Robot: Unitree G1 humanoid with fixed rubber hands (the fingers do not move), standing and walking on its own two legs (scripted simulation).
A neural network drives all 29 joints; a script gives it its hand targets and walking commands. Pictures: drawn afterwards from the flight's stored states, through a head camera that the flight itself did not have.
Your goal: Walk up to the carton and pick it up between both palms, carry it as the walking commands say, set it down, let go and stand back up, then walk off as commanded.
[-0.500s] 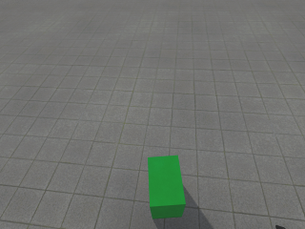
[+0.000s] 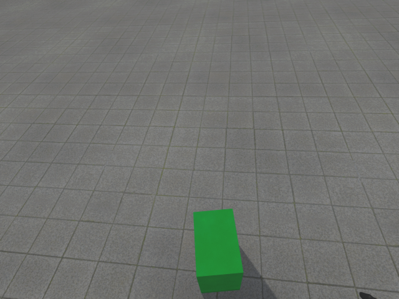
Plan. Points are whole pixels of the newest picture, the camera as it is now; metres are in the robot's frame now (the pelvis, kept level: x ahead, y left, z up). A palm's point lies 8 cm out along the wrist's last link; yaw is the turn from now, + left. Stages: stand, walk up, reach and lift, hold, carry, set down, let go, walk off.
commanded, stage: walk up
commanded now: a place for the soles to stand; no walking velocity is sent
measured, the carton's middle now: (216, 251) +0.45 +0.01 -0.62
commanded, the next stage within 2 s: stand in 0.28 s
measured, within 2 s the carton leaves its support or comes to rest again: neither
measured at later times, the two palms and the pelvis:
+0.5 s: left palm out of the picture +0.07 +0.33 -0.09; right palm out of the picture +0.12 -0.32 -0.09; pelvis +0.00 +0.00 +0.01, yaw +0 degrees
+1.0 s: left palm (85, 290) +0.19 +0.30 -0.11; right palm (336, 268) +0.23 -0.26 -0.11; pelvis +0.02 +0.03 -0.01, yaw +0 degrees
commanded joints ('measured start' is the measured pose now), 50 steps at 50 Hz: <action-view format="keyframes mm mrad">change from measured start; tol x8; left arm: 1 -72 156 24 -20 1 -25 13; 24 -77 143 10 -10 5 -26 11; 25 -282 47 189 -361 55 52 -23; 26 -326 60 188 -537 69 95 -39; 35 -153 2 195 -451 52 259 -60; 44 -385 -147 129 -500 -28 206 22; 50 -379 -129 146 -481 -44 134 44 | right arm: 1 -94 -154 -21 -5 3 -25 -6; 24 -124 -148 -19 28 -4 -22 -4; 25 -91 -44 -81 -323 -26 32 37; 27 -127 -77 -114 -384 -52 70 45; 34 -105 -86 -143 -369 -84 161 79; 43 -359 -163 -141 -273 34 89 125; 50 -285 -58 -151 -204 -12 36 67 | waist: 1 9 -53 -107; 24 4 -12 -152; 25 37 -106 55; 30 2 -181 -17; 38 57 76 -55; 43 -19 83 -15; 50 -75 -47 -307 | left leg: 1 210 113 -163 -179 44 33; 19 277 122 -141 -196 153 27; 24 261 127 -158 -228 81 35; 25 335 -101 -45 -70 -99 -28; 31 587 -107 -42 16 -148 -63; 36 461 -101 -82 -8 -82 -73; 42 191 0 -242 -77 -246 -104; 45 180 3 -262 -23 -139 -114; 48 263 -32 -206 119 320 -103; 50 252 -37 -216 175 449 -86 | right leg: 1 -60 -114 137 -200 131 -45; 24 -31 -118 130 -246 181 -34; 25 -369 -54 5 -218 -208 -11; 30 -545 -109 -20 -304 -392 -75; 36 -435 -65 -20 -196 -219 -64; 40 -320 10 -38 44 -54 -13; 50 -555 34 -23 164 112 15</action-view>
